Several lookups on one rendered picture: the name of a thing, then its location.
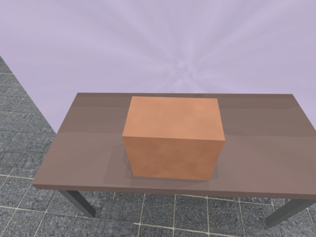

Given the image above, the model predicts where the table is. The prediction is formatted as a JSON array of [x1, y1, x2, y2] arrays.
[[31, 93, 316, 227]]

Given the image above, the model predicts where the carton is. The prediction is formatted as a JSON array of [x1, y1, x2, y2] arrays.
[[122, 96, 225, 181]]

